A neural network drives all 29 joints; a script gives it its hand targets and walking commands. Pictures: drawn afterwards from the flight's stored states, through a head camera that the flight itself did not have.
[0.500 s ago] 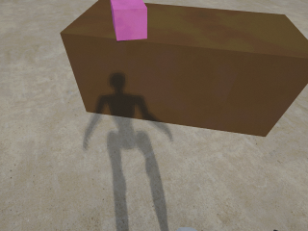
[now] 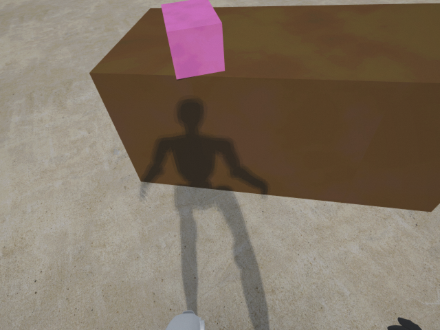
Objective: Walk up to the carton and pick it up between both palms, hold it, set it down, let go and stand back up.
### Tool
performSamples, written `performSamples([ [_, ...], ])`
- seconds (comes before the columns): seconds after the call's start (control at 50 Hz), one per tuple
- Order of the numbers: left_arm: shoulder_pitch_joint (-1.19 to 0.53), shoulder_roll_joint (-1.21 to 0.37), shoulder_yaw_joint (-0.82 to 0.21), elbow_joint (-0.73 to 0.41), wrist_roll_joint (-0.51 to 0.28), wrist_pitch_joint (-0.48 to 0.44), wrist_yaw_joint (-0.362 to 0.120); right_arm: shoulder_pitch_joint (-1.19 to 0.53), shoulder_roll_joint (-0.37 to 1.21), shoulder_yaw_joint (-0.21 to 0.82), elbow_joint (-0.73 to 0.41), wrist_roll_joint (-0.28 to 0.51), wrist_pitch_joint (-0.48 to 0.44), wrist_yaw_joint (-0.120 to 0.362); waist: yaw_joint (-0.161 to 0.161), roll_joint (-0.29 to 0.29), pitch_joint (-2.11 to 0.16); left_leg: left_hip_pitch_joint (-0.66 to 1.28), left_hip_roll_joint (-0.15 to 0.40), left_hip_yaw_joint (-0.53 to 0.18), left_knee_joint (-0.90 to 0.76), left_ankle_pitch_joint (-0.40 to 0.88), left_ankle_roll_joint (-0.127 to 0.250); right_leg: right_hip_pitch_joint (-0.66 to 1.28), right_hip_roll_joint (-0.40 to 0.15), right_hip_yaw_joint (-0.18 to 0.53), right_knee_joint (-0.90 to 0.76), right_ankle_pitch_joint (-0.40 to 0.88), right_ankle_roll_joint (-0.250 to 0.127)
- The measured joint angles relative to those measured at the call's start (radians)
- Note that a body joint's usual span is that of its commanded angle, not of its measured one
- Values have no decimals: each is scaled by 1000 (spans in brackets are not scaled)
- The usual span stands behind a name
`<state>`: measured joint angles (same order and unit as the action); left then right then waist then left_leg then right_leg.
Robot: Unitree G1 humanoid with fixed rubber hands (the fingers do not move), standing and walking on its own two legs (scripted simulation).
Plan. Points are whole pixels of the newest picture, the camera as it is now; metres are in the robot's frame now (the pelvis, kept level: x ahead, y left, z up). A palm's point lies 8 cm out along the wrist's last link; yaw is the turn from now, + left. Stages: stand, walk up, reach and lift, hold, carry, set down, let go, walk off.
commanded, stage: walk up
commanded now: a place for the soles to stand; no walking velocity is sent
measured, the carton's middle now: (192, 37) +1.11 +0.13 +0.04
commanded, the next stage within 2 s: none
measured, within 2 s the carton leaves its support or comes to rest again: neither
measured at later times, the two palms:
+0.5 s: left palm (63, 267) +0.28 +0.38 -0.09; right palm (387, 308) +0.19 -0.28 -0.10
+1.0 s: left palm (49, 239) +0.36 +0.46 -0.12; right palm (313, 195) +0.44 -0.20 -0.08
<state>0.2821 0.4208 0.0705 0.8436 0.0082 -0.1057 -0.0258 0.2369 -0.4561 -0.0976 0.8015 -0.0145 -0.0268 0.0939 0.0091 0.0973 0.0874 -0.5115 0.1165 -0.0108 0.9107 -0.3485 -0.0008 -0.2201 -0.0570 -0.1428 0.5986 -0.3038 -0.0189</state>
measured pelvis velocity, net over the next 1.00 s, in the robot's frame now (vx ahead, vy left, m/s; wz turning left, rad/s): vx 0.33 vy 0.13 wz -0.04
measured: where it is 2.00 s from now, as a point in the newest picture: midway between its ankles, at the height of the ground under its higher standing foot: (199, 257)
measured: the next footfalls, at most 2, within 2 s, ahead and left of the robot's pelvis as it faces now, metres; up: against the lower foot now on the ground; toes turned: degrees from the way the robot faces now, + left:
left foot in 0.10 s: +0.20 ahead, +0.18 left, +0.00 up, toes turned +6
right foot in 0.46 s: +0.29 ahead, -0.06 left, +0.00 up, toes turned -10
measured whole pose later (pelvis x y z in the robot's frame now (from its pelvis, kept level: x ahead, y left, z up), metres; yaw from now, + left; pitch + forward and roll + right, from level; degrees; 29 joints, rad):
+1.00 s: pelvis +0.33 +0.13 -0.02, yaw -3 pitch -3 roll +1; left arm 0.36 0.46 0.04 0.90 0.01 -0.08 0.00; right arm 0.19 -0.42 -0.09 0.81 0.00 -0.06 0.07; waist 0.02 -0.05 0.08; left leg -0.39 0.05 0.12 0.73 -0.29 0.02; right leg -0.43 -0.07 0.04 1.19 -0.48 -0.04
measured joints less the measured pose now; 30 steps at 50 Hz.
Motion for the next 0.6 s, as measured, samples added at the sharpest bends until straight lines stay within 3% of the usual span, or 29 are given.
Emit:
performSamples([
  [0.1,51,42,8,18,1,5,-6,-23,-4,-9,9,-8,-8,20,22,-35,-31,42,16,23,-232,97,12,23,-25,-3,39,-78,26],
  [0.12,56,51,8,22,4,9,-5,-23,-3,-13,12,-9,-14,20,22,-55,-36,54,3,34,-244,146,8,18,-43,4,74,-110,24],
  [0.16,61,64,10,33,6,21,-1,-21,8,-17,12,-13,-28,11,24,-119,-34,62,-36,79,-199,146,1,-23,-83,72,202,-180,-18],
  [0.2,58,58,4,44,2,35,4,-11,17,-13,3,-6,-37,-2,5,-142,-38,70,-48,97,-171,95,7,-110,-35,156,409,-206,-29],
  [0.24,47,54,-5,54,-1,35,7,4,30,-6,-1,2,-38,-14,-11,-162,-36,104,-55,112,-189,77,20,-188,4,181,554,-175,-29],
  [0.32,33,42,-13,60,-6,25,-2,42,41,6,0,5,-40,-31,-36,-191,-36,191,-76,151,-259,67,27,-268,6,157,523,-87,-16],
  [0.44,7,11,-11,55,5,26,-28,79,6,0,-13,-5,-35,-29,-52,-148,-25,269,-81,200,-268,0,35,-247,-17,96,196,-66,-21],
  [0.48,0,6,-7,52,8,18,-29,86,-9,-3,-12,-4,-25,-27,-54,-112,-21,279,-66,201,-226,-46,28,-206,-8,80,111,32,-33],
  [0.52,-5,0,1,43,11,6,-24,90,-18,-6,-5,-5,-11,-28,-55,-46,-15,264,-26,162,-123,-123,38,-178,24,46,121,65,-25],
  [0.6,-1,21,11,14,-3,-7,-3,67,6,13,30,-12,9,-30,-30,-20,-19,125,-71,46,180,-155,36,-140,19,16,156,-34,-30],
])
